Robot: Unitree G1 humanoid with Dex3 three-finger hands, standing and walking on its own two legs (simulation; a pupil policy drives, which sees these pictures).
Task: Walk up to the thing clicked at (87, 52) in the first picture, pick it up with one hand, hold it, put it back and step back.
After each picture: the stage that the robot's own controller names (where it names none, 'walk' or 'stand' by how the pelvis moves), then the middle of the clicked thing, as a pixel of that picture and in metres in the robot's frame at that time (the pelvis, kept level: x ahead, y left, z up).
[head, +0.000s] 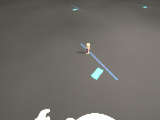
stand; (87, 48) +1.51 +0.06 -0.66
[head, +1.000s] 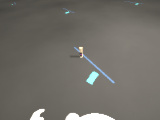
walk; (81, 52) +1.38 +0.25 -0.64
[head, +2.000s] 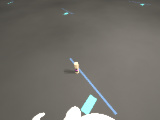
walk; (76, 67) +0.92 +0.29 -0.65
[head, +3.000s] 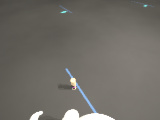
walk; (73, 84) +0.56 +0.23 -0.63
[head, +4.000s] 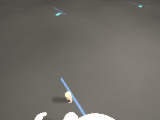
stand; (68, 97) +0.38 +0.24 -0.64
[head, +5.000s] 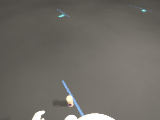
stand; (70, 101) +0.35 +0.21 -0.64
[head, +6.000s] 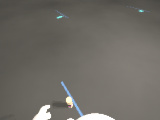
stand; (69, 102) +0.34 +0.21 -0.66
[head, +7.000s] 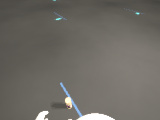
stand; (68, 103) +0.35 +0.21 -0.66
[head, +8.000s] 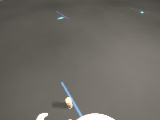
stand; (69, 103) +0.35 +0.22 -0.66
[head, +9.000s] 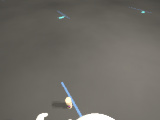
stand; (69, 103) +0.34 +0.22 -0.66
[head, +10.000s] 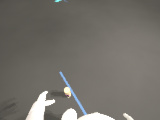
go down; (67, 92) +0.37 +0.22 -0.62
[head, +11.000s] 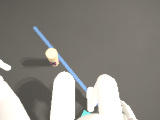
go down; (53, 58) +0.43 +0.26 -0.22
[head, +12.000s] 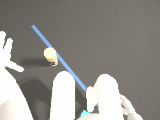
close in; (52, 58) +0.42 +0.26 -0.22
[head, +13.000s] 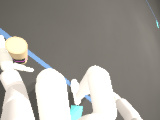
close in; (19, 54) +0.41 +0.29 -0.16
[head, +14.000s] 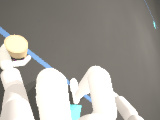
close; (18, 52) +0.40 +0.30 -0.16
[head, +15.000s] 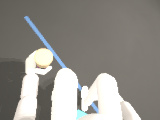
lift; (42, 62) +0.33 +0.29 -0.08
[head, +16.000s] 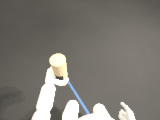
lift; (60, 72) +0.32 +0.18 +0.08
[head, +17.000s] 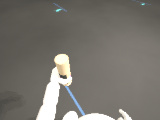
hold; (64, 72) +0.33 +0.16 +0.07
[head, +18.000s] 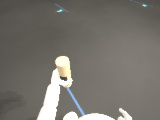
hold; (65, 74) +0.33 +0.17 +0.06
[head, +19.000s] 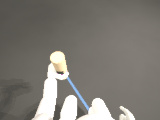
crouch; (61, 68) +0.37 +0.19 +0.01
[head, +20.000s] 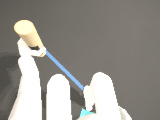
lower; (34, 43) +0.49 +0.28 -0.03
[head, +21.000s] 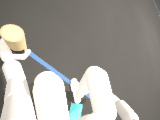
lower; (18, 46) +0.45 +0.29 -0.15
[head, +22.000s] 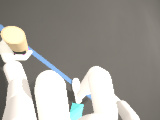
lower; (19, 46) +0.44 +0.30 -0.15
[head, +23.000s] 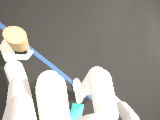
lower; (20, 46) +0.44 +0.30 -0.15
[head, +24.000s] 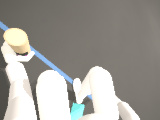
lower; (21, 48) +0.43 +0.30 -0.14
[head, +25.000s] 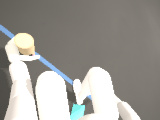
open; (27, 50) +0.44 +0.28 -0.17
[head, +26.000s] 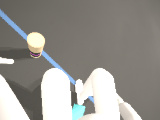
stand; (36, 48) +0.43 +0.27 -0.17
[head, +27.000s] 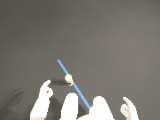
stand; (69, 80) +0.42 +0.19 -0.49
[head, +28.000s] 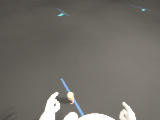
stand; (71, 98) +0.39 +0.18 -0.60
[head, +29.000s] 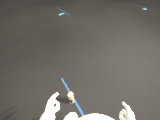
stand; (71, 97) +0.39 +0.19 -0.60
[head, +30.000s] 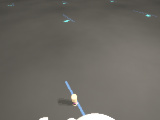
stand; (74, 100) +0.41 +0.18 -0.66
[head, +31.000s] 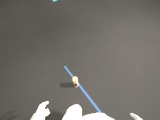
walk; (75, 82) +0.50 +0.18 -0.63
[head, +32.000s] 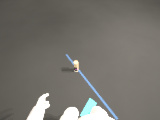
walk; (76, 66) +0.76 +0.19 -0.62
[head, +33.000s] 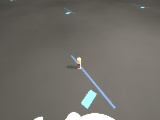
stand; (79, 63) +1.03 +0.24 -0.64
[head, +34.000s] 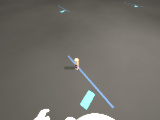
stand; (76, 64) +1.00 +0.22 -0.66
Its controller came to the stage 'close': yes
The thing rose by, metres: 0.71
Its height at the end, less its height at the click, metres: +0.00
